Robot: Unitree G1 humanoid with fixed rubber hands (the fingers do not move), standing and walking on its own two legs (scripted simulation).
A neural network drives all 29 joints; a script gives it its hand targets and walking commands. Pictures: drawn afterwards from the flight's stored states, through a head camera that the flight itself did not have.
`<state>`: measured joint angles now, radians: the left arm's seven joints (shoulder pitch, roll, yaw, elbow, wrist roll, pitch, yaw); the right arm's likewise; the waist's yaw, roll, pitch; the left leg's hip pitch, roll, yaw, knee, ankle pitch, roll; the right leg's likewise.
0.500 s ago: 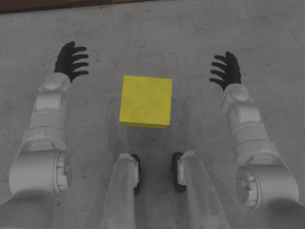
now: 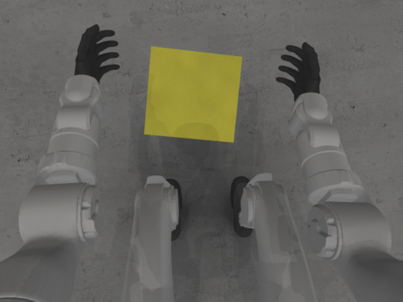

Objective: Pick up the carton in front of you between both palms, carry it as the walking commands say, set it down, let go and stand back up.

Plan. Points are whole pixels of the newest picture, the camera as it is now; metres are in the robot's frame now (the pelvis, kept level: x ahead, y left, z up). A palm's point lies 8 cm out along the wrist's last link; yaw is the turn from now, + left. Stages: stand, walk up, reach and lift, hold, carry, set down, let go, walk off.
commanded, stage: reach and lift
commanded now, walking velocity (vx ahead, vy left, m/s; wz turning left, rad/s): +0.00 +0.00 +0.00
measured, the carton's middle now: (192, 102) +0.46 +0.05 -0.40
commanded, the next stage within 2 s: none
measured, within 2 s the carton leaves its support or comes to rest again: leaves its support in 1.32 s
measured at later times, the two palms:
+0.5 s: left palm (124, 93) +0.47 +0.22 -0.33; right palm (275, 96) +0.47 -0.16 -0.31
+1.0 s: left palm (133, 88) +0.48 +0.20 -0.33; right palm (265, 96) +0.47 -0.13 -0.32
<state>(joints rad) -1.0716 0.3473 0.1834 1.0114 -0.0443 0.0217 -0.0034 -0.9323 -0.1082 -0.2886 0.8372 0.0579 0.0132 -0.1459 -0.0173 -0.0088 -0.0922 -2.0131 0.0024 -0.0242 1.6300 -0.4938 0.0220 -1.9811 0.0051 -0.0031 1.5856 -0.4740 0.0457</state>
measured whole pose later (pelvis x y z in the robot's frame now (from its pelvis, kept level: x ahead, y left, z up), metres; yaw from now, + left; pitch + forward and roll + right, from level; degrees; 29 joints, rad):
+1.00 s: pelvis -0.04 -0.01 -0.15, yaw -1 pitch +38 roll -4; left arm -1.41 0.42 -0.07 1.24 -0.23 -0.02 0.05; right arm -1.34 -0.18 -0.10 1.16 0.28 -0.03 -0.19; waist -0.01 -0.07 0.27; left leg -2.29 0.02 -0.04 2.17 -0.54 0.02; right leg -2.27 0.05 0.00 2.12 -0.52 0.06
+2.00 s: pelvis -0.02 -0.03 -0.03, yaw +5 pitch +41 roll -1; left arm -0.97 0.08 0.35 0.77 0.19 0.31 -0.01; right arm -0.88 0.12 -0.51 0.61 -0.17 0.29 -0.12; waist 0.00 -0.05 -0.20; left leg -1.97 -0.05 -0.07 1.73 -0.48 -0.04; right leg -1.94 0.10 0.05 1.74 -0.52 0.05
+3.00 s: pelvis +0.07 -0.02 +0.23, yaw +7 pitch +7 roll +0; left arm -0.28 -0.15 0.27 0.43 0.23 0.46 0.03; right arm -0.30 0.16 -0.30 0.45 -0.22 0.43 -0.03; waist 0.00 -0.02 -0.13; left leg -0.48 -0.03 -0.07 0.63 -0.28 -0.01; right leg -0.46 0.04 0.09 0.65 -0.31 0.01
